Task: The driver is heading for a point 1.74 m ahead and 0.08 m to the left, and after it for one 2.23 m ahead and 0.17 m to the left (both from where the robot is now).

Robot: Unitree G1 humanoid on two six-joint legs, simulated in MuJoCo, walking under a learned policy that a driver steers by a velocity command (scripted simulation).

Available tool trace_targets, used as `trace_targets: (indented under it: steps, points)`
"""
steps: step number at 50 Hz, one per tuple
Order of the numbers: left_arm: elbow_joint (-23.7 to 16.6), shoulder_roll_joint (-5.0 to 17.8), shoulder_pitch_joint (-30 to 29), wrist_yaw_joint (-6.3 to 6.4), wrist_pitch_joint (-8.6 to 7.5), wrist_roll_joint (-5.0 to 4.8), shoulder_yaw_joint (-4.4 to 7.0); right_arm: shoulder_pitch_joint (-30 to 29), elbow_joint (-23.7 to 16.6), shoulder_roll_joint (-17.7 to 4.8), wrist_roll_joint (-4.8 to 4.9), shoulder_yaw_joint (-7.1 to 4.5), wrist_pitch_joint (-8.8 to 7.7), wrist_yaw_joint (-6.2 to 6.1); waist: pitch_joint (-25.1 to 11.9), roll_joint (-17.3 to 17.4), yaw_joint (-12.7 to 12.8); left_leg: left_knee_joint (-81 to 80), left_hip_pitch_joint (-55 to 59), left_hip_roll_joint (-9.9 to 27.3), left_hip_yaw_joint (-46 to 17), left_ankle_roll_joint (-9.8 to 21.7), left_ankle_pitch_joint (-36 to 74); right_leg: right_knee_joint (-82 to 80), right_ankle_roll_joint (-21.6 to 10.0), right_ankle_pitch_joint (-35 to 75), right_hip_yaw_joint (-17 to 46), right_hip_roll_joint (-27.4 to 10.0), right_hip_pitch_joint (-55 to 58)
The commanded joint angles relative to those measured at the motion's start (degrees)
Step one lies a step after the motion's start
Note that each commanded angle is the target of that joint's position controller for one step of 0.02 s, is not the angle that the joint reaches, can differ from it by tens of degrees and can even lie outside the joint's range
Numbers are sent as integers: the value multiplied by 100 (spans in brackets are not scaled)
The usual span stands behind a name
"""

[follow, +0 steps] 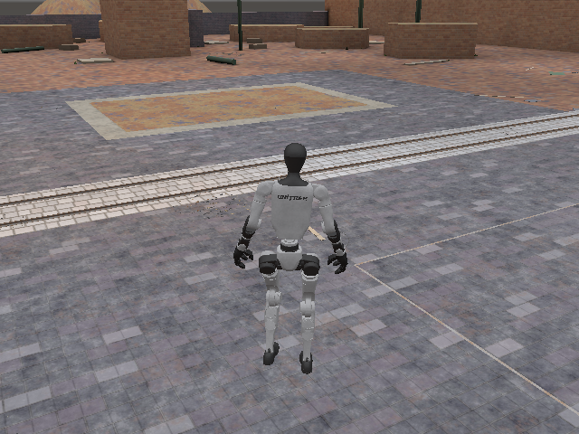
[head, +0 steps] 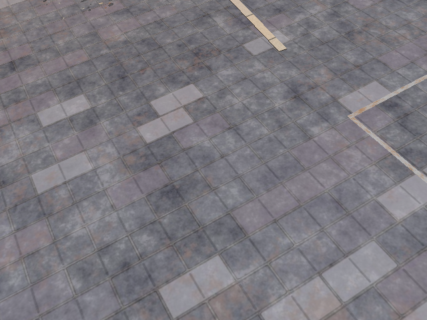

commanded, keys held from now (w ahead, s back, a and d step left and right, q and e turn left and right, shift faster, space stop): q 0.32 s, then no key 0.68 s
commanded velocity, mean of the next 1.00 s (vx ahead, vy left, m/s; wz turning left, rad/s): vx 0.00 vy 0.00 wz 0.32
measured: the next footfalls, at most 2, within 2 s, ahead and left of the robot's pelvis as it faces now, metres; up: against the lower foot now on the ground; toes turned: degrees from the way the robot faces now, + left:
left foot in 0.36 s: +0.04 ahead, +0.14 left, +0.00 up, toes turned +19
right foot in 0.78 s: +0.05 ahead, -0.08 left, +0.00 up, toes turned +18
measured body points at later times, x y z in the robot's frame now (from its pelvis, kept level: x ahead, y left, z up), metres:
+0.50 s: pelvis -0.02 +0.03 +0.00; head +0.00 +0.07 +0.45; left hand -0.01 +0.33 -0.14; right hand +0.19 -0.19 -0.09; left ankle -0.05 +0.11 -0.74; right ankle +0.00 -0.10 -0.68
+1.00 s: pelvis -0.02 +0.02 +0.00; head -0.01 +0.02 +0.45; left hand -0.02 +0.28 -0.13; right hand +0.12 -0.21 -0.14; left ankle -0.05 +0.11 -0.74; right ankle +0.01 -0.09 -0.74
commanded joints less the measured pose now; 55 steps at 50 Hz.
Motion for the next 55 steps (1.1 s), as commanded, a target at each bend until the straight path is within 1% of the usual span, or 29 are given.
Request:
trace_targets:
  steps: [1,3,6,8,13,15,16,17,18,19,20,21,22,23,24,25,27,33,36,37,38,39,40,41,42,43,46,49,55]
  points:
    - [-568,694,-542,21,-88,-5,141,478,-124,-582,-33,-166,26,92,-168,-1082,-255,1578,-428,273,247,-136,57,-1100,-769,1572,1013,-1420,263]
    - [-525,722,-232,16,-94,9,161,319,-169,-524,7,-120,55,175,-265,-1116,-46,1477,-590,322,423,-300,108,-901,-804,2289,646,-1328,718]
    - [-395,856,270,9,-97,-1,234,-100,-351,-431,36,-51,88,224,-361,-1124,259,931,-741,443,533,-416,8,-757,-964,2599,601,-1577,1359]
    - [-367,932,345,-18,-95,13,275,-225,-433,-385,49,-12,112,250,-391,-1189,324,501,-561,529,631,-399,-100,-703,-998,2603,514,-1696,1427]
    - [-369,1121,175,-150,-78,46,360,-305,-605,-329,124,65,105,276,-469,-1388,313,-685,493,569,1074,-157,-200,-452,-894,2724,90,-1788,944]
    - [-350,1193,141,-182,-52,19,394,-226,-640,-336,136,69,73,268,-508,-1401,257,-1263,814,537,1191,-35,-22,-221,-791,2664,6,-1843,860]
    - [-349,1211,56,-188,-32,-27,404,-73,-610,-304,109,75,41,252,-534,-1295,115,-1854,1164,497,1251,50,398,41,-639,2443,-141,-1800,689]
    - [-298,1177,108,-194,-9,-64,399,92,-557,-321,40,81,-22,199,-552,-1018,-22,-2713,1726,470,1106,142,1134,449,-358,1950,-322,-1687,275]
    - [-286,951,324,-221,19,-49,345,266,-539,-696,-69,8,-118,123,-612,35,-66,-3483,2456,1215,-108,315,1477,1531,29,734,-735,-1294,-593]
    - [-663,402,223,-210,68,6,180,242,-698,-1519,8,-142,-184,99,-452,1424,60,-3459,2640,2923,-2239,1048,3825,2505,419,-2276,-962,-252,-2079]
    - [-621,682,-94,-109,178,4,218,752,-526,-1335,60,-157,-200,76,-691,705,-381,-3189,2303,3004,-1840,1652,4343,3250,388,-2341,-123,-370,-1742]
    - [-544,702,-53,-122,228,-91,234,453,-496,-937,58,-16,-202,45,-408,512,-108,-3175,2091,2629,-1284,1638,4248,3492,350,-1970,10,-424,-1730]
    - [-421,722,29,-154,213,-130,244,-20,-545,-618,54,92,-189,9,-166,416,89,-3283,1859,2206,-811,1380,3845,3342,326,-1474,89,-492,-1636]
    - [-337,822,111,-178,188,-75,282,-318,-590,-509,59,140,-186,-40,-135,533,200,-3301,1945,1895,-559,1162,3753,3219,331,-1132,43,-483,-1624]
    - [-214,879,285,-208,187,-3,299,-334,-586,-439,70,177,-199,-77,-271,597,203,-3242,2030,1758,-368,1140,4261,3295,367,-933,-39,-413,-1473]
    - [-145,856,369,-233,196,3,296,-244,-543,-411,77,208,-215,-79,-431,463,204,-3204,2121,1738,-280,1140,4520,3329,394,-845,-46,-360,-1348]
    - [-93,714,364,-260,231,-52,256,-134,-451,-414,72,238,-261,-78,-500,266,177,-3231,2217,1772,-252,1135,4361,3041,433,-777,-20,-346,-1229]
    - [15,510,132,-180,274,-57,167,34,-144,-447,-16,311,-285,-98,-211,401,-8,-3304,1941,1796,-501,1173,3183,1555,351,-959,-28,-265,-679]
    - [154,466,237,-100,222,-103,138,-42,-16,-427,-24,344,-303,-111,-257,342,41,-3186,1749,1809,-667,1159,3180,845,259,-903,-50,-183,-171]
    - [229,415,340,-78,193,-105,117,-124,22,-399,-2,364,-306,-123,-282,273,135,-3104,1681,1759,-676,1086,3123,375,220,-628,-72,-167,91]
    - [322,339,483,-61,145,-87,80,-212,64,-359,35,387,-307,-137,-297,141,280,-3015,1521,1673,-637,925,3001,-406,181,70,-64,-198,527]
    - [392,410,556,-38,67,-26,68,-167,106,-246,57,434,-338,-144,-393,-74,306,-2983,1224,1584,-642,678,2694,-859,144,844,272,-482,1115]
    - [411,635,593,-22,-20,45,72,5,146,-111,53,475,-372,-130,-522,-429,167,-2821,1015,1316,-442,474,2241,-971,46,1436,872,-1064,1483]
    - [452,875,162,-70,-43,-65,111,323,301,-74,84,451,-333,-110,-257,-979,-223,-3205,1360,825,-78,397,1539,-727,-181,1650,973,-1190,745]
    - [440,602,-2,-138,-77,-83,59,231,473,-196,20,447,-309,-132,-229,-845,-62,-3292,1795,864,-70,340,1594,-752,-151,1243,875,-1071,454]
    - [502,502,65,-167,-109,-80,27,148,566,-303,28,406,-305,-144,-110,-721,59,-3252,1853,912,-109,349,1761,-792,-42,1026,690,-877,379]
    - [778,491,280,-103,-133,-98,2,161,761,-238,46,407,-327,-126,-119,-729,89,-3222,1839,1021,-133,368,2054,-861,12,955,586,-747,522]
    - [925,428,270,-91,-134,-88,-24,225,1022,-134,59,439,-346,-159,-87,-447,107,-3316,1723,1006,-112,311,1972,-853,-34,903,587,-757,618]
    - [1223,374,273,-76,-143,-83,-71,312,1393,-81,61,477,-340,-194,-42,-316,106,-3350,1713,1026,-90,265,1950,-895,-75,775,593,-728,563]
